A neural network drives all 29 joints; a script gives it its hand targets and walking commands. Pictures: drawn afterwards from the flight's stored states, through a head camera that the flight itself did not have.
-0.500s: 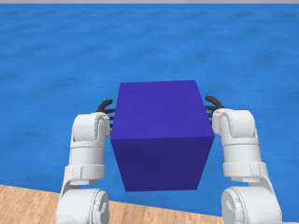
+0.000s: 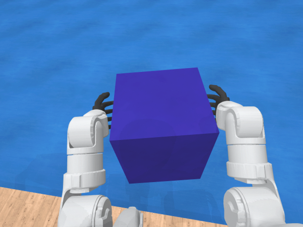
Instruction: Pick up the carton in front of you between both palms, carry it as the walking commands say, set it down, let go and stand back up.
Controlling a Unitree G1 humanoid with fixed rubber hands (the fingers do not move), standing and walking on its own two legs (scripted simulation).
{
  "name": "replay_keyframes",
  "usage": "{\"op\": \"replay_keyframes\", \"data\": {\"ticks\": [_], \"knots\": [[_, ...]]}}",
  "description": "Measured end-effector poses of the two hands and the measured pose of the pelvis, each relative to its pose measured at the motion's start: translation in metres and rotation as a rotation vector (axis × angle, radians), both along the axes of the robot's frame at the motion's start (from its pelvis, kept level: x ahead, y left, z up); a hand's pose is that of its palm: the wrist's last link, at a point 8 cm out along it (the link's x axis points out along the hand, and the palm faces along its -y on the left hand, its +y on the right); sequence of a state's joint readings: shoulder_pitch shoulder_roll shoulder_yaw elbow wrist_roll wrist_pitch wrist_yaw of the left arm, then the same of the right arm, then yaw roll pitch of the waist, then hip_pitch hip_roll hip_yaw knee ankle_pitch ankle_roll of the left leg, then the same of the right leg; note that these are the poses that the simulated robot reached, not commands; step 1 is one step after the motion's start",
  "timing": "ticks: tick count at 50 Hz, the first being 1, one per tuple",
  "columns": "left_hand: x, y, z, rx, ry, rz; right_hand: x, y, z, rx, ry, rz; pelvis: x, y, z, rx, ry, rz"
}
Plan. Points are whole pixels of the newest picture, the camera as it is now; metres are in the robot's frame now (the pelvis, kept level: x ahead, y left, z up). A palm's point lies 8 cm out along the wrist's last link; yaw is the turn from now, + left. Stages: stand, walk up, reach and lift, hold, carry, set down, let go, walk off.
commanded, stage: carry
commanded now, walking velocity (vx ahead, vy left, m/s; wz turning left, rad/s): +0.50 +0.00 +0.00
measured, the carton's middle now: (160, 129) +0.36 +0.01 +0.03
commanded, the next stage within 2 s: none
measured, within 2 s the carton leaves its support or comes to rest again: neither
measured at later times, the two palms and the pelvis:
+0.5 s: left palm (120, 50) +0.65 +0.15 +0.09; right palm (208, 52) +0.61 -0.15 +0.09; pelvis +0.27 +0.03 +0.00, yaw +0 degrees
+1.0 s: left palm (122, 34) +0.95 +0.20 -0.03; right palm (182, 29) +0.98 -0.10 -0.03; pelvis +0.61 +0.02 -0.11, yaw +0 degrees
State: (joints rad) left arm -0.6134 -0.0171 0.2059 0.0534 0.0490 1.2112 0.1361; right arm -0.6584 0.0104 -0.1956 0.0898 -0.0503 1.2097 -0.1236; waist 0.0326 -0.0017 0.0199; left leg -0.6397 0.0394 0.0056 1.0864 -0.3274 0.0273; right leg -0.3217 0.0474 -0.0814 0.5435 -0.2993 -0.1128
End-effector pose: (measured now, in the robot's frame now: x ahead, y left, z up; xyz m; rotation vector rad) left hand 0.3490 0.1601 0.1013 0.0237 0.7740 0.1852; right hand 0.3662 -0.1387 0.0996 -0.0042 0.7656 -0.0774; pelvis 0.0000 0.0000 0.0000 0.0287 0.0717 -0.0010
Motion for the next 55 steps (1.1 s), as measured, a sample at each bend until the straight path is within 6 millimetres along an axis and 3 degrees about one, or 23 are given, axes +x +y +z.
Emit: {"op": "replay_keyframes", "data": {"ticks": [7, 11, 16, 21, 25, 28, 31, 36, 39, 42, 44, 50, 55], "knots": [[0.078, 0.003, 0.023, -0.018, -0.08, 0.008, 0.07, 0.003, 0.017, 0.031, -0.078, -0.036, 0.069, 0.005, 0.003, -0.003, 0.029, -0.021], [0.125, 0.009, 0.013, -0.037, -0.074, -0.008, 0.112, 0.008, 0.012, 0.01, -0.072, -0.051, 0.121, 0.012, -0.008, -0.013, 0.031, -0.031], [0.189, 0.014, -0.015, -0.071, -0.042, -0.049, 0.166, 0.014, -0.002, -0.057, -0.043, -0.067, 0.187, 0.021, -0.022, 0.038, 0.006, -0.03], [0.246, 0.001, -0.025, -0.04, 0.045, -0.121, 0.203, 0.002, -0.019, -0.054, 0.047, -0.112, 0.233, 0.033, -0.005, -0.011, 0.023, -0.011], [0.301, -0.012, -0.016, -0.064, -0.002, -0.138, 0.246, -0.01, -0.01, -0.055, 0.0, -0.149, 0.272, 0.033, 0.0, -0.027, 0.039, -0.004], [0.344, -0.021, -0.011, -0.09, -0.066, -0.132, 0.289, -0.02, -0.002, -0.045, -0.066, -0.173, 0.31, 0.029, -0.007, -0.014, 0.04, -0.001], [0.387, -0.029, -0.015, -0.094, -0.12, -0.121, 0.336, -0.027, -0.003, -0.032, -0.121, -0.174, 0.358, 0.023, -0.028, 0.01, 0.012, -0.011], [0.462, -0.027, -0.028, -0.013, -0.236, -0.093, 0.432, -0.027, -0.026, 0.013, -0.234, -0.112, 0.448, 0.013, -0.098, 0.0, -0.018, -0.014], [0.495, -0.013, -0.061, 0.02, -0.151, -0.066, 0.477, -0.014, -0.061, 0.007, -0.15, -0.063, 0.478, 0.009, -0.117, -0.047, 0.002, -0.023], [0.515, 0.004, -0.098, -0.001, -0.02, -0.022, 0.509, 0.004, -0.096, -0.015, -0.02, -0.016, 0.509, 0.005, -0.12, -0.048, 0.013, -0.018], [0.531, 0.014, -0.113, -0.012, 0.026, 0.008, 0.532, 0.014, -0.111, -0.008, 0.027, 0.0, 0.529, 0.005, -0.119, -0.043, 0.016, -0.014], [0.604, 0.036, -0.131, -0.044, 0.033, 0.065, 0.61, 0.036, -0.131, 0.027, 0.04, -0.009, 0.607, 0.016, -0.112, -0.026, 0.046, -0.006], [0.689, 0.048, -0.137, -0.055, -0.03, 0.032, 0.684, 0.047, -0.133, 0.02, -0.024, -0.045, 0.687, 0.037, -0.121, -0.033, 0.039, -0.008]]}}
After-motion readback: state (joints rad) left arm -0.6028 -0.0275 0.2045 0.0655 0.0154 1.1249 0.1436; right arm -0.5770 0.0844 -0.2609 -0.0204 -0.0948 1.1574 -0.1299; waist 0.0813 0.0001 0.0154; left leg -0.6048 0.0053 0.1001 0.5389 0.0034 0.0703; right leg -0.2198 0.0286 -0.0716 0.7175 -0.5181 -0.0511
